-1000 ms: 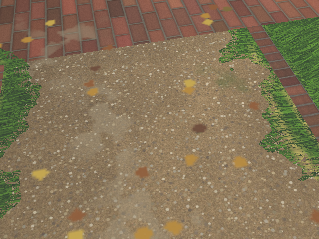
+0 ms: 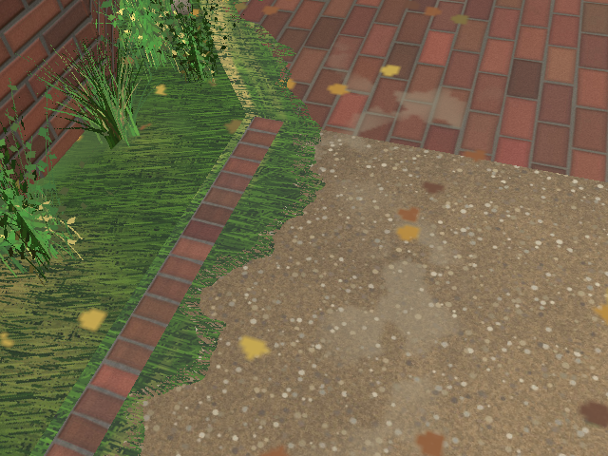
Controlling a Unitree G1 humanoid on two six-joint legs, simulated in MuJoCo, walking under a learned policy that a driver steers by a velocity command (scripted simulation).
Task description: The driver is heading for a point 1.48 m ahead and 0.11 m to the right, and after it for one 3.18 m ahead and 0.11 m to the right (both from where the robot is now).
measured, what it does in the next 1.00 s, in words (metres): steps on the spot: left foot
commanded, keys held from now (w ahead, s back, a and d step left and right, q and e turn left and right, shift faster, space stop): no key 0.94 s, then w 0.06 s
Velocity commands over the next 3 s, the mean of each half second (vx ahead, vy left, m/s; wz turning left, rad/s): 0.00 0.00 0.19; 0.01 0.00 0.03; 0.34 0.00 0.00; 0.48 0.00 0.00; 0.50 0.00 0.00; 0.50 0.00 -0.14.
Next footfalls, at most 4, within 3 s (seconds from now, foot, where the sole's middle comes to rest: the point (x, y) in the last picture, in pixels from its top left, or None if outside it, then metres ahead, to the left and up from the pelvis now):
0.24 left None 0.03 0.15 -0.78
1.66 left None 0.43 0.15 -0.78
2.18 right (376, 335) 0.75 -0.08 -0.78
2.72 left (274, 242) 1.04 0.18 -0.78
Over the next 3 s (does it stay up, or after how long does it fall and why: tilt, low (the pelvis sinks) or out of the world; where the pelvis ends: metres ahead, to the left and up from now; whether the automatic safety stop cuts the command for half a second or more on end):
stays up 1.02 0.09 0.01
